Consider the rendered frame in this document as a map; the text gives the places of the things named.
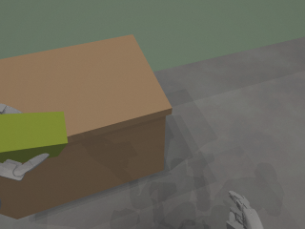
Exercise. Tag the sponge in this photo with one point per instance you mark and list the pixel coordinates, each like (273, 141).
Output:
(26, 135)

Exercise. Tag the table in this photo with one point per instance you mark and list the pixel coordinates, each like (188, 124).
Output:
(115, 116)

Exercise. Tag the robot left hand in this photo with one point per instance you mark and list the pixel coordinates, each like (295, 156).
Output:
(13, 169)

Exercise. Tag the robot right hand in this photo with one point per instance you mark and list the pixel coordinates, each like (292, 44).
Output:
(248, 219)

